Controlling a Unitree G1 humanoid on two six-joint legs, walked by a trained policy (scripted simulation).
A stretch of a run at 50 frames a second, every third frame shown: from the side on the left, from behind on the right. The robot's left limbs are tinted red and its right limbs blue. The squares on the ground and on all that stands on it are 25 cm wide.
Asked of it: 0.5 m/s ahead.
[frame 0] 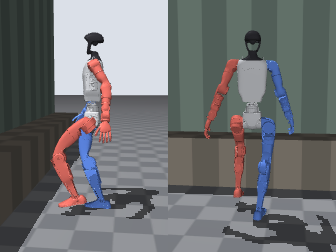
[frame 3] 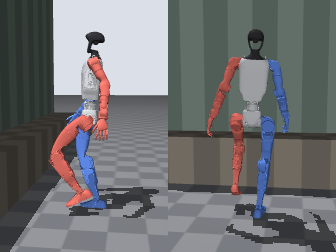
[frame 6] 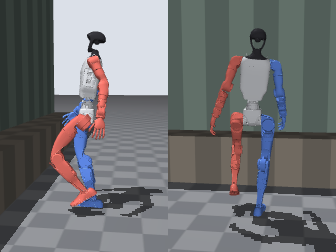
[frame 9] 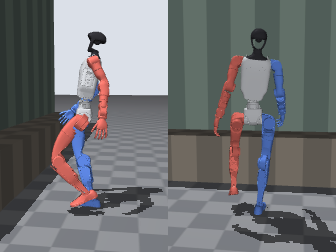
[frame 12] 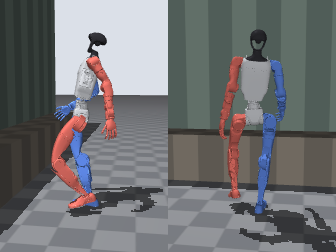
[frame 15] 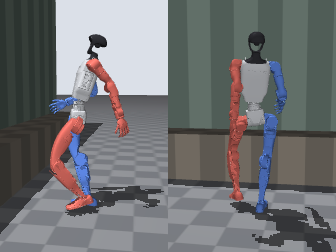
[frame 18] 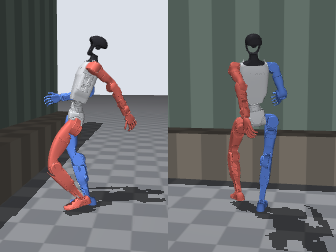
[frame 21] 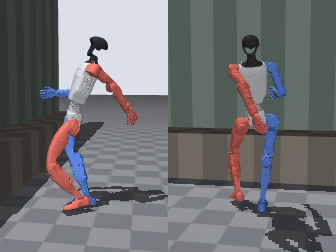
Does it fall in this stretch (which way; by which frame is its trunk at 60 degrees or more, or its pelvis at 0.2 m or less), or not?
no
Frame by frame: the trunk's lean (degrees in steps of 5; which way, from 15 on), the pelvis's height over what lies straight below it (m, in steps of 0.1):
0: 0, 0.8
3: 5, 0.8
6: 10, 0.8
9: 15 backward, 0.8
12: 15 backward, 0.8
15: 20 backward, 0.8
18: 20 backward, 0.8
21: 25 backward, 0.7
